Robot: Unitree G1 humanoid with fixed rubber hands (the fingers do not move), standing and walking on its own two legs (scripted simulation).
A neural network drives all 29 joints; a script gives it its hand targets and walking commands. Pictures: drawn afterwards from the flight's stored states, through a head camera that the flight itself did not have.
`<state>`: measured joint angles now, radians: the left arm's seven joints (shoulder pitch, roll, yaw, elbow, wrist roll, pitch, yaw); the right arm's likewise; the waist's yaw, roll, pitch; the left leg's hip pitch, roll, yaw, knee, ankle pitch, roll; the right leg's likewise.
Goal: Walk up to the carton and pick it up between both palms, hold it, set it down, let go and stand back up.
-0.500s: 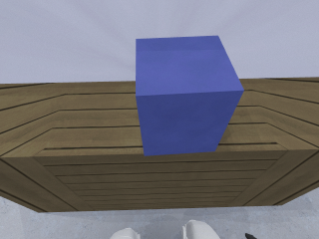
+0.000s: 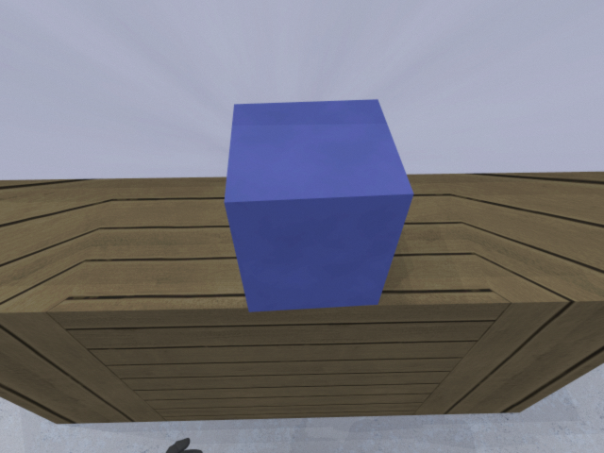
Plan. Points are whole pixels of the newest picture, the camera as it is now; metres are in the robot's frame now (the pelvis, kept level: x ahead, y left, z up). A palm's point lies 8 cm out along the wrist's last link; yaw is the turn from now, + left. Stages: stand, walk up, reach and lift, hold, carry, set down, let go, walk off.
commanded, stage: walk up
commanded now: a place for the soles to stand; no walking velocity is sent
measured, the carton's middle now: (310, 210) +0.44 +0.01 +0.06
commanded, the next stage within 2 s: reach and lift in 0.78 s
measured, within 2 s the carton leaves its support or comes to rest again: neither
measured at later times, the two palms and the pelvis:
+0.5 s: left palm out of the picture +0.02 +0.25 -0.13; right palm out of the picture +0.04 -0.24 -0.13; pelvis +0.00 +0.00 +0.01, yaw +4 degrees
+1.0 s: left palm out of the picture +0.13 +0.27 -0.13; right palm (476, 428) +0.18 -0.23 -0.12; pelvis -0.02 -0.02 -0.03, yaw +4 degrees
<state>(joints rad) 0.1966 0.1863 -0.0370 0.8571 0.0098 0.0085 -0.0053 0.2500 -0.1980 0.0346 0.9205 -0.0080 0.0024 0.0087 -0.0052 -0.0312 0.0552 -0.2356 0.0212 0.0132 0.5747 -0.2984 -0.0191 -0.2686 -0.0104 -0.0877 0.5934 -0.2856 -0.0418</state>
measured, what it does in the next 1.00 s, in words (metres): stands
